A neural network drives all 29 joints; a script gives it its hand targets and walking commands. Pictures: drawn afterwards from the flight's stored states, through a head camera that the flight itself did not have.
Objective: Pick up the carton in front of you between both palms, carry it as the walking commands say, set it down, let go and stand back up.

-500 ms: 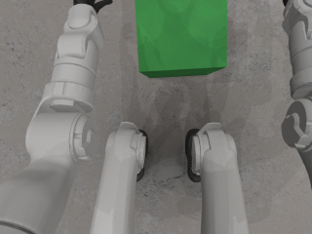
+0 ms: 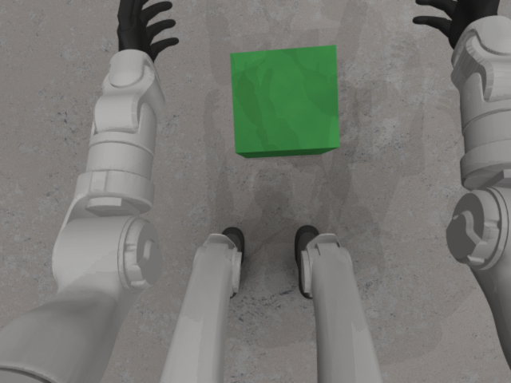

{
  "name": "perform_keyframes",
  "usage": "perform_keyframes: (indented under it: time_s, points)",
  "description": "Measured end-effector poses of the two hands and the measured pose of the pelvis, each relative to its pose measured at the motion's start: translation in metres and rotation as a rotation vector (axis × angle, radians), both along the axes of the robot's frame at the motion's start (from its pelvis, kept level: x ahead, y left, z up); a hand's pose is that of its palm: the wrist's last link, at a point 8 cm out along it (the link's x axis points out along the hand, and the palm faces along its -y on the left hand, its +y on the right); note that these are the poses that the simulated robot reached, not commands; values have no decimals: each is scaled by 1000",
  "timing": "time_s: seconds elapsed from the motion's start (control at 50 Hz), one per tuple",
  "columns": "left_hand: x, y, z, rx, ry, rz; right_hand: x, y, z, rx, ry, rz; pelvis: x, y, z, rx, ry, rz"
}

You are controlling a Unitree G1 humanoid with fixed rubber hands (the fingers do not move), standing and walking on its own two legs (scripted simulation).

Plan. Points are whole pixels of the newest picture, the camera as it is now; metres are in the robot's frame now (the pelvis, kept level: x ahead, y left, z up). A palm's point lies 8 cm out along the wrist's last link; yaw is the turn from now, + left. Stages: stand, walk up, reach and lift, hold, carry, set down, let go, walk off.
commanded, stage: set down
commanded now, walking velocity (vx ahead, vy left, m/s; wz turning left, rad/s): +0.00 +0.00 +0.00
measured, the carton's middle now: (283, 112) +0.52 -0.03 -0.47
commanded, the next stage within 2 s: let go in 0.08 s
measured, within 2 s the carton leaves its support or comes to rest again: neither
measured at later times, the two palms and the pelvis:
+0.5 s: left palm (60, 115) +0.44 +0.19 +0.01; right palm out of the picture +0.43 -0.24 +0.00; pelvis +0.05 +0.00 +0.12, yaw -2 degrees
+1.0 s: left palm out of the picture +0.28 +0.24 +0.11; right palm out of the picture +0.27 -0.22 +0.11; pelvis +0.10 +0.02 +0.18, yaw -2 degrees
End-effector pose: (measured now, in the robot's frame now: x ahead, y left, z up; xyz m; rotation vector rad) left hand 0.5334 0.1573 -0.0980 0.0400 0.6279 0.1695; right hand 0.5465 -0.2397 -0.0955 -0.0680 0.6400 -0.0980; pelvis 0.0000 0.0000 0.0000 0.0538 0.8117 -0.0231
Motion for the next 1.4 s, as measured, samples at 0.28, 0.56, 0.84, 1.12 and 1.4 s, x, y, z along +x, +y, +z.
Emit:
perform_keyframes:
  time_s: [0.28, 0.56, 0.84, 1.12, 1.4]
  points:
    - [-26, 4, 55, 67, 57, -86, -32, -4, 55, -76, 56, 6, 21, -1, 69, -17, -41, -5]
    - [-115, 42, 119, 98, 137, -157, -129, -3, 114, -86, 104, 3, 59, 5, 127, -38, -219, -8]
    - [-215, 74, 181, 85, 161, -146, -228, 11, 173, -80, 134, 15, 86, 13, 167, -59, -504, -4]
    - [-266, 87, 215, 79, 166, -158, -293, 17, 210, -81, 153, 20, 101, 16, 184, -71, -808, -7]
    - [-264, 82, 216, 83, 182, -167, -296, 17, 213, -76, 168, 20, 99, 15, 182, -77, -903, -12]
